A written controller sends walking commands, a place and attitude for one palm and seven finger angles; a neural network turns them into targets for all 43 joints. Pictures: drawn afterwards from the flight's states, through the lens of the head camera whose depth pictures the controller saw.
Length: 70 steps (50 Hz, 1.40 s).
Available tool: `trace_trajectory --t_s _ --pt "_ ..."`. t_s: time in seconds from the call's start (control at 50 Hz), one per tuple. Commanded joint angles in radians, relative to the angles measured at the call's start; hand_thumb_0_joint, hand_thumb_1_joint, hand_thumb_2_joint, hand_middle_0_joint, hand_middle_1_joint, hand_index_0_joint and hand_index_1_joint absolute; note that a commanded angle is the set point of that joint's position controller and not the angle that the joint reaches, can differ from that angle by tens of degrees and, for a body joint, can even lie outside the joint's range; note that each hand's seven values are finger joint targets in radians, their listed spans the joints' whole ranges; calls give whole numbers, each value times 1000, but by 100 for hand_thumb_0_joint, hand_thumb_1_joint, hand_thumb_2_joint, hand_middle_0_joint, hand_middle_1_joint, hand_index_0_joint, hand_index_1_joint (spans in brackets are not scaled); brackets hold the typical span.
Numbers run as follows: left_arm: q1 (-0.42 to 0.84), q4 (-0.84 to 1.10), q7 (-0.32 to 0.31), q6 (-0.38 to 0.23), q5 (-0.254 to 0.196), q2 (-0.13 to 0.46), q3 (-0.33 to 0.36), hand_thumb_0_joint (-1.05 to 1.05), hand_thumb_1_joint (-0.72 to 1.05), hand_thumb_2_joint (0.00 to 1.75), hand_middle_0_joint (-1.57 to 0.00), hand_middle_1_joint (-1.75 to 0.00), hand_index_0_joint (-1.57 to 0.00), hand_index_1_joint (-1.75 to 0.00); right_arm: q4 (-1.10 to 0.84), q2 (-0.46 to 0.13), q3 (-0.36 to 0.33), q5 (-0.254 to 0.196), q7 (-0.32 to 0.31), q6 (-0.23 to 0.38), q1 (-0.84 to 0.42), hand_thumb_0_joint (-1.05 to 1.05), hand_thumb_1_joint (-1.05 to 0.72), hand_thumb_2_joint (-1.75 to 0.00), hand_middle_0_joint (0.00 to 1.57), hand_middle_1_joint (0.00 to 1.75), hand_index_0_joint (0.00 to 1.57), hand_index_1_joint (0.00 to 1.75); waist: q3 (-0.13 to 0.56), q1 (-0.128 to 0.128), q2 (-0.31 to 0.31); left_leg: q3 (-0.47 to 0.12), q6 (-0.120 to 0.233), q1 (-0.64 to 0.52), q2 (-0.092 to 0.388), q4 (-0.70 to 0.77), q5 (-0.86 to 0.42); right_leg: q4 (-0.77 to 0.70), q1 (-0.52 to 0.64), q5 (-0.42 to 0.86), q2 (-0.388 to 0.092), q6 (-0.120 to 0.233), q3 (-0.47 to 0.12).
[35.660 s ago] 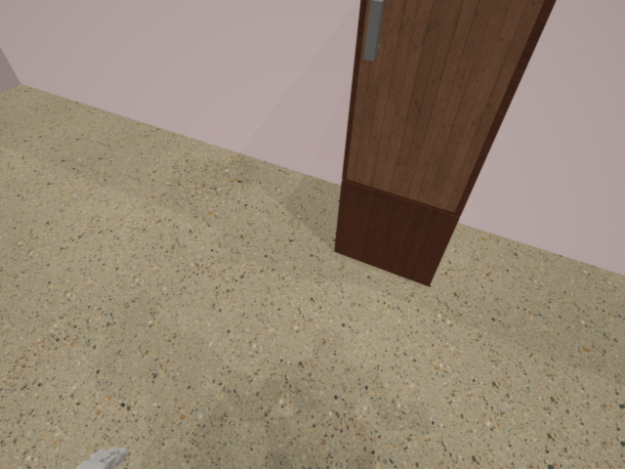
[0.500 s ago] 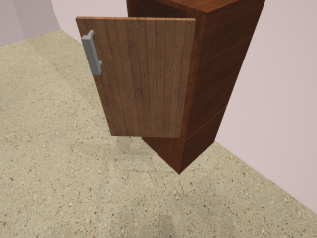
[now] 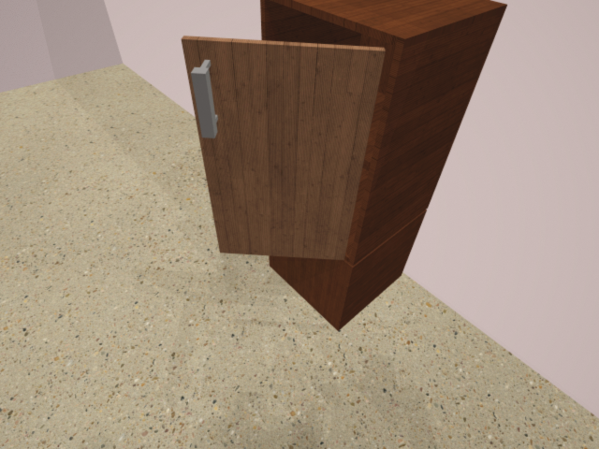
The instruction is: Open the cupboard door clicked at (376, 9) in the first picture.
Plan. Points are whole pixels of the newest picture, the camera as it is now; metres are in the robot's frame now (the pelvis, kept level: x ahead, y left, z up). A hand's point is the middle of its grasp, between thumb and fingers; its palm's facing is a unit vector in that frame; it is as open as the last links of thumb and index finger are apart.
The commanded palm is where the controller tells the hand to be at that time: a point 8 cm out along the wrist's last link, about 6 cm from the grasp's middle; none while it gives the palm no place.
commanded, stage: shuffle to correct the standing spot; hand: left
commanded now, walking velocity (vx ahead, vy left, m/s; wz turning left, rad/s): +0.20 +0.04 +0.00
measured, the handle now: (208, 98) +0.68 +0.22 +0.15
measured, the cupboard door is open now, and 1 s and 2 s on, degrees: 45 45 45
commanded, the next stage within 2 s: come to a stop and stand still in 0.74 s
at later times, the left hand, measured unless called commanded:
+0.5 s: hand out of the picture -0.05 +0.18 -0.19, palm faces +0.09 -0.99 -0.12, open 7.3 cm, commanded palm none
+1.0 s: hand (209, 402) +0.24 +0.16 -0.17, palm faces +0.03 -0.98 -0.19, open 7.3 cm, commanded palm none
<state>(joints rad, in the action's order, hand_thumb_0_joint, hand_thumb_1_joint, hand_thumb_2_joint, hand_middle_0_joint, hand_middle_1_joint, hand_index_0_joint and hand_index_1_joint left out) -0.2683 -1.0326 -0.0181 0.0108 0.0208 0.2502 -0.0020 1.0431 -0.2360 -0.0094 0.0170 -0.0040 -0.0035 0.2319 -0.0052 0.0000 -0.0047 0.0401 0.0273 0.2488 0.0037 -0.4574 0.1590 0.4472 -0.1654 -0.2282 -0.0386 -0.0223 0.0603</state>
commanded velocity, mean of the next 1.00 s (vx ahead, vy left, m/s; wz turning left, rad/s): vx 0.12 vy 0.02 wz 0.01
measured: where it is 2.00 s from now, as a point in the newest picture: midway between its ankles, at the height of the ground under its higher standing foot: outside the picture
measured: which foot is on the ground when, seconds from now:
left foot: down 0.00-0.90, up 0.92-1.00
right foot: down 0.00-0.46, up 0.48-0.88, down 0.90-1.00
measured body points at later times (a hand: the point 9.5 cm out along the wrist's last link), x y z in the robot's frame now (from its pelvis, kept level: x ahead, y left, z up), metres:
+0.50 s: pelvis +0.03 +0.03 -0.01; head +0.02 +0.05 +0.43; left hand -0.05 +0.23 -0.18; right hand +0.02 -0.20 -0.16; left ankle +0.06 +0.11 -0.74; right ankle +0.01 -0.12 -0.73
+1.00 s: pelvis +0.14 +0.00 -0.01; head +0.14 -0.01 +0.44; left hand +0.23 +0.21 -0.15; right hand +0.07 -0.21 -0.18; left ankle +0.09 +0.10 -0.70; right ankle +0.19 -0.12 -0.74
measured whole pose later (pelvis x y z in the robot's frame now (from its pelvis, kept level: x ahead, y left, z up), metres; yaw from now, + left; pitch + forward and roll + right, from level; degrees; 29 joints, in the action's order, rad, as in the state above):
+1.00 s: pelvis +0.14 +0.00 -0.01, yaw +1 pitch -3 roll -1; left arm -0.17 -0.97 -0.03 -0.04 0.02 0.11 0.04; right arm 1.14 -0.14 -0.04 0.00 -0.03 0.00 0.40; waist -0.05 0.04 0.05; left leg 0.07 0.00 0.30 0.04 -0.92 0.52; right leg 0.56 -0.30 -0.21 -0.06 0.02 0.15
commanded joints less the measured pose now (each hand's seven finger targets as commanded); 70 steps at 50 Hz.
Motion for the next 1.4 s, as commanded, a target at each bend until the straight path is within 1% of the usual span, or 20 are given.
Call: trace_trajectory --t_s 0.0,0.24,0.34,0.4,0.42,0.44,0.46,0.56,0.74,0.82,0.84,0.88,0.92,0.98,1.08,1.12,1.14,1.18,1.32,1.38 --pt "-68 23 -10 -14 4 68 21 0 90 90 -20 -30 -20 -30 -35 -102 -21 6 -4 7 28 0 -90 -90 20 30 20 30 -53 -2 7 -135 1 56 93 164 331 -114 -67 -222 -60 33 -84" --pt "-239 -26 5 -6 7 -1 50 0 90 90 -20 -30 -20 -30 -13 -72 -45 5 -14 -9 92 0 -90 -90 20 30 20 30 -122 -24 33 -144 30 170 77 133 530 -22 -74 -343 -21 73 -58" --pt "-237 -36 -15 -27 1 48 81 0 90 90 -20 -30 -20 -30 -32 23 -44 7 -4 -1 97 0 -90 -90 20 30 20 30 -110 -3 -219 31 4 186 1 -344 248 -270 -129 -542 -274 193 -389" --pt "-144 -6 -13 -29 5 10 69 0 90 90 -20 -30 -20 -30 3 49 -34 -2 1 31 214 0 -90 -90 20 30 20 30 -94 61 -69 14 13 -84 17 -45 230 -65 -278 -370 -154 131 -179" --pt "-141 5 -8 -22 6 -26 61 0 90 90 -20 -30 -20 -30 33 10 -44 -2 -7 36 282 0 -90 -90 20 30 20 30 -111 70 98 -126 28 -137 81 75 369 99 -366 -366 -58 93 -97" --pt "-128 24 -3 -20 3 -85 51 0 90 90 -20 -30 -20 -30 57 -67 -64 8 -20 41 372 0 -90 -90 20 30 20 30 -141 99 327 -423 86 -181 279 277 544 388 -503 -315 45 44 38" --pt "-73 57 -1 -27 8 -77 51 0 90 90 -20 -30 -20 -30 57 -85 -66 8 -29 41 375 0 -90 -90 20 30 20 30 -194 92 256 -513 150 -155 362 352 534 526 -561 -279 0 50 -21" --pt "-119 12 17 -31 12 -100 53 0 90 90 -20 -30 -20 -30 22 -4 -37 1 -29 75 217 0 -90 -90 20 30 20 30 -154 2 13 -274 172 -26 294 343 234 590 -454 -51 -93 32 -50" --pt "63 93 22 -33 2 -95 54 0 90 90 -20 -30 -20 -30 74 10 -39 12 -33 76 288 0 -90 -90 20 30 20 30 -113 44 105 -109 172 -162 270 240 -190 225 -358 -22 -58 24 30" --pt "-17 73 18 -48 4 -60 67 0 90 90 -20 -30 -20 -30 73 5 -43 8 -28 64 257 0 -90 -90 20 30 20 30 -54 -9 23 -70 116 -51 211 71 -157 25 -50 63 -12 39 60" --pt "-128 39 11 -57 7 -24 77 0 90 90 -20 -30 -20 -30 67 22 -39 0 -24 66 247 0 -90 -90 20 30 20 30 10 -59 -41 -13 76 51 155 -78 -125 17 151 109 -50 63 -5" --pt "-273 3 -9 -65 -1 96 93 0 90 90 -20 -30 -20 -30 24 60 -29 -8 -22 55 239 0 -90 -90 20 30 20 30 118 -81 -234 81 -11 283 4 -513 453 -104 328 454 -425 243 -385" --pt "-122 40 -30 -55 -3 53 84 0 90 90 -20 -30 -20 -30 20 71 -33 -11 -32 32 198 0 -90 -90 20 30 20 30 11 -32 -56 -17 -27 222 66 -575 403 -104 95 620 -386 267 -268" --pt "38 92 -39 -28 8 29 73 0 90 90 -20 -30 -20 -30 25 99 -36 -15 -27 -13 208 0 -90 -90 20 30 20 30 -51 23 -162 -11 -48 95 84 -430 355 -111 -142 517 -317 223 -102" --pt "65 113 -32 5 2 61 97 0 90 90 -20 -30 -20 -30 10 83 -51 0 -19 -22 246 0 -90 -90 20 30 20 30 -24 39 -129 74 -66 -44 36 -164 91 -34 -222 241 -253 157 -77" --pt "54 133 -23 24 -2 17 89 0 90 90 -20 -30 -20 -30 -13 18 -66 2 -18 -12 242 0 -90 -90 20 30 20 30 -18 36 41 -58 -28 -89 123 22 17 104 -292 2 -148 81 -25" --pt "41 146 -20 30 -10 -37 79 0 90 90 -20 -30 -20 -30 -47 -53 -75 12 -20 -4 198 0 -90 -90 20 30 20 30 -38 24 264 -250 57 18 292 164 -86 236 -288 -185 -38 16 49" --pt "39 128 -22 37 -3 -32 77 0 90 90 -20 -30 -20 -30 -92 -59 -73 18 -26 0 55 0 -90 -90 20 30 20 30 -43 4 241 -269 158 162 336 247 -54 508 -181 -286 -23 25 -43" --pt "-41 74 -15 13 1 -54 49 0 90 90 -20 -30 -20 -30 -88 -51 -66 10 -28 2 23 0 -90 -90 20 30 20 30 51 8 115 -136 140 -124 258 149 -193 232 -172 -221 -21 3 -3" --pt "-116 39 -25 0 2 -41 43 0 90 90 -20 -30 -20 -30 -71 -39 -60 -4 -20 -2 23 0 -90 -90 20 30 20 30 46 -13 47 -95 65 -65 191 81 -79 -84 -26 1 -29 11 -31"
